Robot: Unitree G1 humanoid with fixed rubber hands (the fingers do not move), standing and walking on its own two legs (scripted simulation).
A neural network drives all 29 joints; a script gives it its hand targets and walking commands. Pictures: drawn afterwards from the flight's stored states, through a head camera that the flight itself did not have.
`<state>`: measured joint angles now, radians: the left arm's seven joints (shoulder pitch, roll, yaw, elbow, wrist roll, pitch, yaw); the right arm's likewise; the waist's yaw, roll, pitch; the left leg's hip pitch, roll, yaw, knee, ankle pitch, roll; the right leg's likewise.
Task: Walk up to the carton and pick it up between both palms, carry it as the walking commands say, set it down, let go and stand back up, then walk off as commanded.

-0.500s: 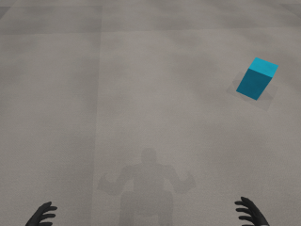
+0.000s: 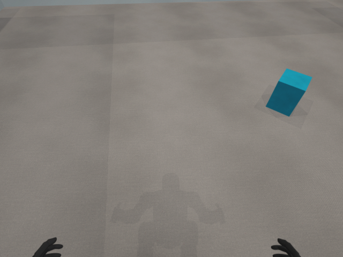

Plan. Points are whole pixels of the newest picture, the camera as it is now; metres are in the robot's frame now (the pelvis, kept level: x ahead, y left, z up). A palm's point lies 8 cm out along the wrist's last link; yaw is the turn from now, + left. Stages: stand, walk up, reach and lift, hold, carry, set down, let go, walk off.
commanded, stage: walk up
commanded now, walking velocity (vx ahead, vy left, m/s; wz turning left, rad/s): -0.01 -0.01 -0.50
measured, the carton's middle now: (287, 92) +1.42 -1.06 -0.64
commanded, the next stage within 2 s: none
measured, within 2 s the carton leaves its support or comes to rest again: neither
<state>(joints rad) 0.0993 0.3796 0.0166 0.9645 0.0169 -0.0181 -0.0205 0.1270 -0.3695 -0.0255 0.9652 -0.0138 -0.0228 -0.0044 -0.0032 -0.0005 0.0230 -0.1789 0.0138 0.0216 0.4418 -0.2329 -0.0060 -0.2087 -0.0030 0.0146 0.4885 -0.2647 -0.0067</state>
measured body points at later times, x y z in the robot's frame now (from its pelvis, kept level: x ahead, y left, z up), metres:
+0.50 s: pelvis +0.09 -0.15 +0.01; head +0.09 -0.18 +0.46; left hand +0.13 +0.10 -0.12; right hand +0.17 -0.46 -0.10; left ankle +0.15 -0.01 -0.66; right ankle +0.00 -0.22 -0.74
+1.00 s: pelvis +0.41 -0.23 -0.01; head +0.45 -0.23 +0.44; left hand +0.57 -0.01 -0.16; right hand +0.33 -0.49 -0.13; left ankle +0.49 -0.17 -0.74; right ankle +0.29 -0.32 -0.63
